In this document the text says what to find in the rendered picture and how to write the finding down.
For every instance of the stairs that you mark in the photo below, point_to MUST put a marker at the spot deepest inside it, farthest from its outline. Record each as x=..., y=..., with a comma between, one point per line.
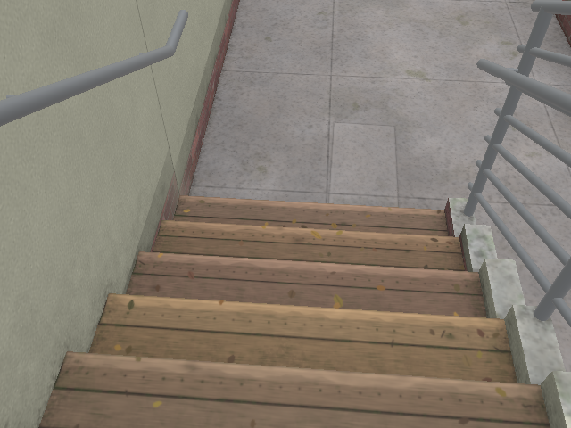
x=274, y=314

